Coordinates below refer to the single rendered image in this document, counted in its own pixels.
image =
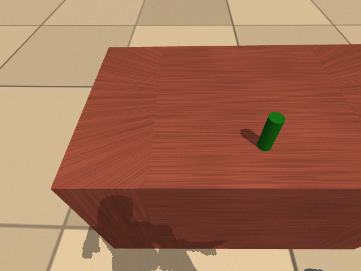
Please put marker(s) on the can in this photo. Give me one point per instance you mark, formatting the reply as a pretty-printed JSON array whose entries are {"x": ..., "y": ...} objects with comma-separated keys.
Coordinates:
[{"x": 270, "y": 131}]

